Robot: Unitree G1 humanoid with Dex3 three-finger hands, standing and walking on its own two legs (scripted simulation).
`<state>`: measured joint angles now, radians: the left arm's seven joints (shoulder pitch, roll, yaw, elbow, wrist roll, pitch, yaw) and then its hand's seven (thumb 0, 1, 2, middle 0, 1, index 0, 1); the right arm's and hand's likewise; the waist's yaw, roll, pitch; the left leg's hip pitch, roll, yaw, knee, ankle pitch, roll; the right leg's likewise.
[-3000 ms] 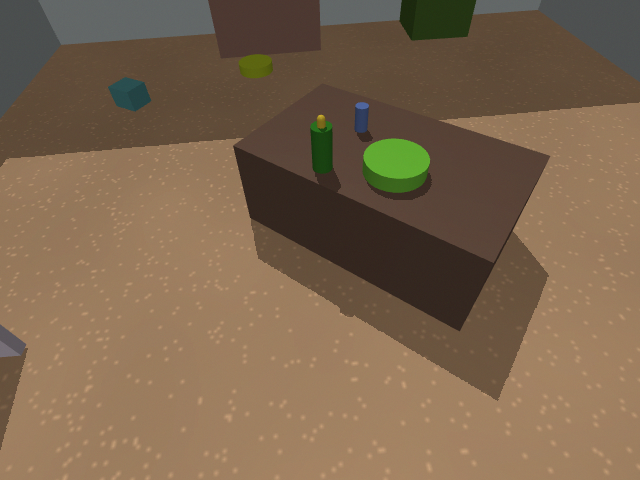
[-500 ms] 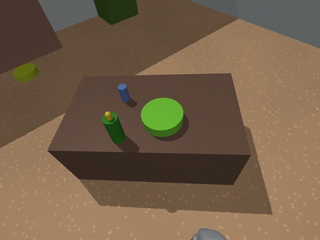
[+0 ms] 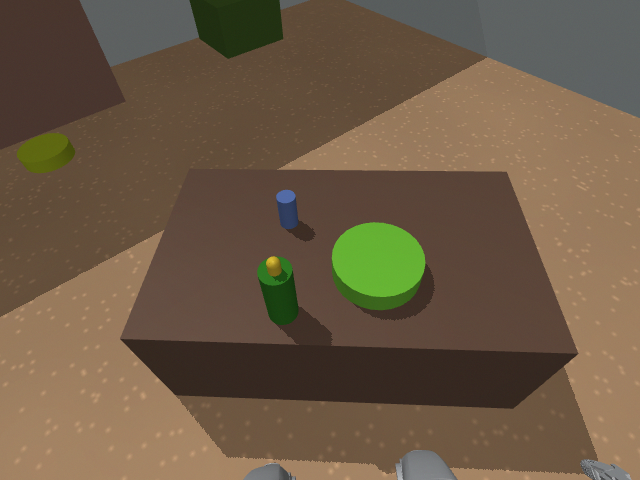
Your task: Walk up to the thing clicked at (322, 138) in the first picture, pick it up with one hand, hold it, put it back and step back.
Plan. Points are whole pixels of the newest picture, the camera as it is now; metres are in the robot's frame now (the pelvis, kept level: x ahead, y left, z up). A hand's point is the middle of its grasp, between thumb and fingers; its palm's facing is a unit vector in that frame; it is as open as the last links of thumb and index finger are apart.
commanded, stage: walk up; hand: left
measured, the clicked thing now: (278, 287) +0.52 +0.13 -0.23
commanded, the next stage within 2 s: stand in 1.68 s
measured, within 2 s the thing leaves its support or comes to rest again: neither
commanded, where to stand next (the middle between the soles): +0.13 +0.00 m, yaw -2 degrees
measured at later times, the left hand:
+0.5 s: hand (147, 461) +0.18 +0.27 -0.13, palm faces -0.10 -0.93 -0.35, open 7.4 cm
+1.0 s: hand (162, 474) +0.16 +0.24 -0.11, palm faces -0.08 -0.95 -0.31, open 7.4 cm
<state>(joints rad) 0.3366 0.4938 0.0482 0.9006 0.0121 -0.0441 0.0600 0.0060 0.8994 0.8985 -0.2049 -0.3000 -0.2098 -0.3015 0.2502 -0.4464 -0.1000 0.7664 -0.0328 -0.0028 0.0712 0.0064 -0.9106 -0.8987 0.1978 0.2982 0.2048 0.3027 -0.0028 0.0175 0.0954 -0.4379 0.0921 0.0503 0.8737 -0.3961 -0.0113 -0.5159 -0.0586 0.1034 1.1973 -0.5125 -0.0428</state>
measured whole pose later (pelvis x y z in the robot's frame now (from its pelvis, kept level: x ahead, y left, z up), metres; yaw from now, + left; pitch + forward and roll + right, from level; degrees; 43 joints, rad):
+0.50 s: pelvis +0.04 +0.02 +0.01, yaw -4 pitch -2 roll +1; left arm 0.10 0.38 0.03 0.91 0.01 0.02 -0.03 0.00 0.90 0.90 -0.20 -0.30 -0.21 -0.30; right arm 0.21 -0.38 -0.01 0.92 -0.01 -0.06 -0.02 0.01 -0.91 -0.90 0.20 0.30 0.21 0.30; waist -0.01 -0.03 0.10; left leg -0.30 0.04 0.11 0.74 -0.40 0.01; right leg -0.40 0.00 -0.01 0.76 -0.35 -0.03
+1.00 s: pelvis +0.05 +0.00 +0.04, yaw -4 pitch -2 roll +1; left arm 0.09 0.34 0.02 1.07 0.01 0.02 -0.04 0.00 0.90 0.90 -0.20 -0.30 -0.21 -0.30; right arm 0.14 -0.38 0.00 1.09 -0.02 -0.04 -0.01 0.01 -0.91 -0.90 0.20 0.30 0.21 0.30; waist 0.00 -0.01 0.05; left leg -0.13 0.06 0.11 0.41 -0.24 -0.03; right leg -0.23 0.03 -0.03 0.44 -0.19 -0.06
